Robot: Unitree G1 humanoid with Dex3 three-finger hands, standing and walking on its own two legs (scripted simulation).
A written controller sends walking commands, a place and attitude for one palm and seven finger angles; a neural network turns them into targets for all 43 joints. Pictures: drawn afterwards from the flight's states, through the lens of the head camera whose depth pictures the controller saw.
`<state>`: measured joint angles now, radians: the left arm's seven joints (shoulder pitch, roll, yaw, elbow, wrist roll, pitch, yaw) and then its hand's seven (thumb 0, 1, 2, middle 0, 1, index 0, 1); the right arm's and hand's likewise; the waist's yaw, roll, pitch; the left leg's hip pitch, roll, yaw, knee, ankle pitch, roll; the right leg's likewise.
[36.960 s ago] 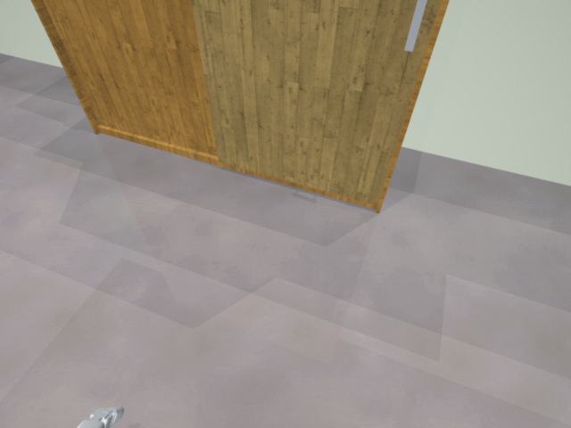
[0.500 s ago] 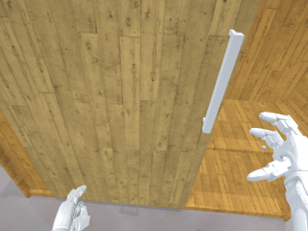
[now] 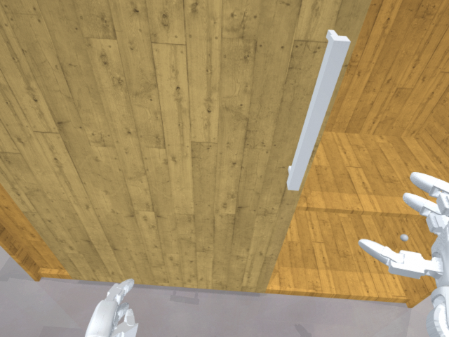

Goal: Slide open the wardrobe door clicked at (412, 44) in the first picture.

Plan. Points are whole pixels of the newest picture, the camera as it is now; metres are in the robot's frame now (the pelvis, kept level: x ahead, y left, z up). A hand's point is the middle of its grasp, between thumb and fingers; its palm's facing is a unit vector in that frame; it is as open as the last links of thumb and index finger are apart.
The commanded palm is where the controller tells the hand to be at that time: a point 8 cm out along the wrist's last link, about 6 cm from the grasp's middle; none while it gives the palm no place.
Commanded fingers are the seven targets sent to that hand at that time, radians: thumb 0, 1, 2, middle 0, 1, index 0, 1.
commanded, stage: draw the hand back to the body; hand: right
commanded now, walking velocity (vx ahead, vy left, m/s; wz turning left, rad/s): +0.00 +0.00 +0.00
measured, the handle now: (309, 121) +0.47 -0.17 +0.18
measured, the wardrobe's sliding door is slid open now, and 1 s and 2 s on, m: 0.65 0.65 0.65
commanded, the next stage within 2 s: step back with the hand held close in 0.72 s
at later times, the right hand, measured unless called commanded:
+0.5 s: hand (427, 242) +0.21 -0.27 +0.16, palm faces +0.48 +0.80 -0.35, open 7.8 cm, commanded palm +0.16 -0.30 +0.17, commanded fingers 0.00 -0.90 -0.90 0.20 0.30 0.20 0.30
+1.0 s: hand (425, 245) +0.19 -0.26 +0.17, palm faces +0.45 +0.80 -0.40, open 7.5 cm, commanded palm +0.14 -0.29 +0.17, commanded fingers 0.00 -0.90 -0.90 0.20 0.30 0.20 0.30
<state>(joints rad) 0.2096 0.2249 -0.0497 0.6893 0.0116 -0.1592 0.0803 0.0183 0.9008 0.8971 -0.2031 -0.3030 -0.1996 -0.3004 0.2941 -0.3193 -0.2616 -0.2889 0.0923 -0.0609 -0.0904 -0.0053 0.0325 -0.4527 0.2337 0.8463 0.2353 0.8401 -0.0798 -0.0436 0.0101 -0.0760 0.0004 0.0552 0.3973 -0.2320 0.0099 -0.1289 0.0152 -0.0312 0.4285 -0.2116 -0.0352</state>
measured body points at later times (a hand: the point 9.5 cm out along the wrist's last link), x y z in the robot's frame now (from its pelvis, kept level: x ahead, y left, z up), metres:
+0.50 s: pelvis +0.02 +0.00 +0.00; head -0.01 +0.01 +0.45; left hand +0.21 +0.21 -0.08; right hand +0.18 -0.31 +0.18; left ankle +0.00 +0.11 -0.74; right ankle +0.02 -0.09 -0.74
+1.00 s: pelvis +0.00 +0.01 +0.00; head -0.02 +0.02 +0.45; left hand +0.19 +0.24 -0.08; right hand +0.17 -0.30 +0.19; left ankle +0.00 +0.11 -0.74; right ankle +0.02 -0.09 -0.74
